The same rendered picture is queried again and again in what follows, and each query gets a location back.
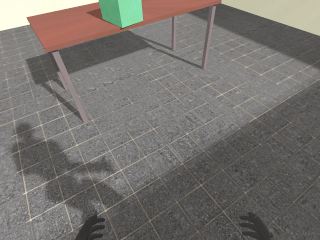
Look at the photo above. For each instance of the carton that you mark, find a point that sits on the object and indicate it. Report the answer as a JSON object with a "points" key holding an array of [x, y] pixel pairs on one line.
{"points": [[122, 13]]}

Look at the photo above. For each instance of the robot left hand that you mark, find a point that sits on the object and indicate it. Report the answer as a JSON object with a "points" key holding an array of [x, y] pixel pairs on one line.
{"points": [[88, 228]]}

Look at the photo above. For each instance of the robot right hand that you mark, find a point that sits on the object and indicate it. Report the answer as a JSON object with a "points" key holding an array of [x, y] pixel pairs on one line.
{"points": [[262, 231]]}

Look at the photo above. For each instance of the table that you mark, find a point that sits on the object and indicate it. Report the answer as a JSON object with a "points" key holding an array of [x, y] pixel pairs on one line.
{"points": [[63, 28]]}

